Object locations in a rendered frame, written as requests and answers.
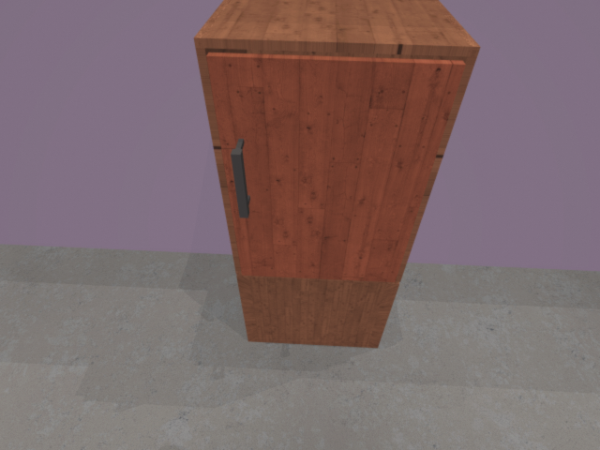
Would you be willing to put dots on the handle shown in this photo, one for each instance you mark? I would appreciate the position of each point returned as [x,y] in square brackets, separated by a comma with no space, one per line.
[240,179]

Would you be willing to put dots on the cupboard door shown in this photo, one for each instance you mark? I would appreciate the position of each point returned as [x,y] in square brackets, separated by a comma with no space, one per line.
[337,153]

